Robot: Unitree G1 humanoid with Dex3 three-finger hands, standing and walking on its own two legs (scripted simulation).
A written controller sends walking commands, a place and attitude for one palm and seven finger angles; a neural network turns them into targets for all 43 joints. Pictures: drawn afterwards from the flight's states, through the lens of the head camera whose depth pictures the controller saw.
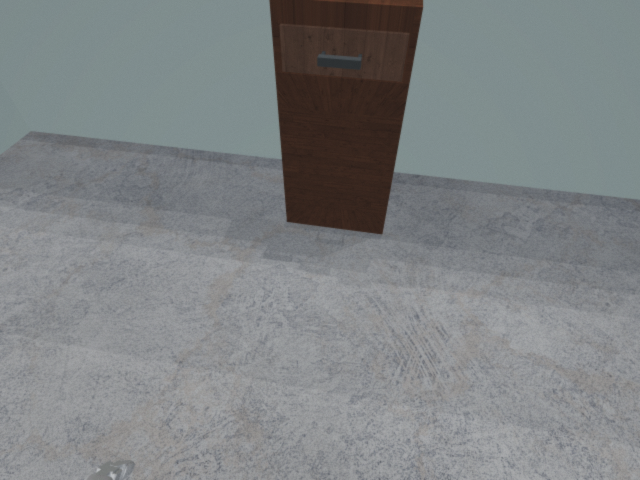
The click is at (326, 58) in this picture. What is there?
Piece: drawer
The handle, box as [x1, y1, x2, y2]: [317, 51, 361, 69]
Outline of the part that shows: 317,57 317,65 356,69 359,69 360,67 361,54 359,54 357,57 326,55 325,51 322,51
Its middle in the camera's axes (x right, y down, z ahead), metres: +0.06 -0.55 +1.17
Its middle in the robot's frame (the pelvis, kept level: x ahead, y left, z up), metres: +1.25 +0.01 +0.00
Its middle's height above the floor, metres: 0.77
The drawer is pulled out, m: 0.00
